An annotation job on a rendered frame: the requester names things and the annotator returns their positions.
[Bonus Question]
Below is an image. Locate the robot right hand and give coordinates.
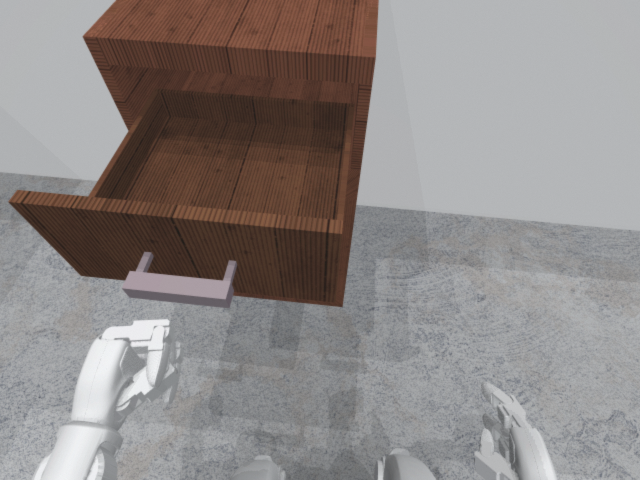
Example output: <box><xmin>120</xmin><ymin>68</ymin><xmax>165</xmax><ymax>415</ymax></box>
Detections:
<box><xmin>474</xmin><ymin>382</ymin><xmax>557</xmax><ymax>480</ymax></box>

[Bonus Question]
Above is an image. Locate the robot thigh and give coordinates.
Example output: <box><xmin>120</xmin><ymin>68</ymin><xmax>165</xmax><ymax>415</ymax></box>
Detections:
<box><xmin>229</xmin><ymin>460</ymin><xmax>286</xmax><ymax>480</ymax></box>
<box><xmin>374</xmin><ymin>454</ymin><xmax>436</xmax><ymax>480</ymax></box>

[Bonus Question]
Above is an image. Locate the left robot thigh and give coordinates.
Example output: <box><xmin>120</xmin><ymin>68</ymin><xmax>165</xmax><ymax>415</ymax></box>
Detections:
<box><xmin>229</xmin><ymin>460</ymin><xmax>286</xmax><ymax>480</ymax></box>

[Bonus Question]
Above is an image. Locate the robot left hand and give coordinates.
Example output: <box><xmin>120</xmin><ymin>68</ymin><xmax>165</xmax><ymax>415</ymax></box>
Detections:
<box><xmin>71</xmin><ymin>319</ymin><xmax>185</xmax><ymax>431</ymax></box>

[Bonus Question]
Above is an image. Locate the right robot thigh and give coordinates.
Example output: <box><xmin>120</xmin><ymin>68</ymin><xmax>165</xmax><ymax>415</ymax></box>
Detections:
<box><xmin>374</xmin><ymin>454</ymin><xmax>436</xmax><ymax>480</ymax></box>

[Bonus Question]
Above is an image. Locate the cabinet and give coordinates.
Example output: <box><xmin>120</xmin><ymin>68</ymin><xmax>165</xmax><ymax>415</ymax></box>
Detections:
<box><xmin>83</xmin><ymin>0</ymin><xmax>379</xmax><ymax>307</ymax></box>

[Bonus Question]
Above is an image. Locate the drawer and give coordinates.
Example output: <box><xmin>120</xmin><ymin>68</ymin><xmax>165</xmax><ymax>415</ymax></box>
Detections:
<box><xmin>8</xmin><ymin>88</ymin><xmax>355</xmax><ymax>303</ymax></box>

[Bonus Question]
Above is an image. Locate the handle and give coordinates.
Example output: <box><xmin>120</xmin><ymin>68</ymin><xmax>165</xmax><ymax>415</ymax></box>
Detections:
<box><xmin>122</xmin><ymin>252</ymin><xmax>237</xmax><ymax>308</ymax></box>

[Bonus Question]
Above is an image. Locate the left robot forearm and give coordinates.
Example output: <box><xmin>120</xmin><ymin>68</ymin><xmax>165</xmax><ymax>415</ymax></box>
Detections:
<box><xmin>32</xmin><ymin>421</ymin><xmax>123</xmax><ymax>480</ymax></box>

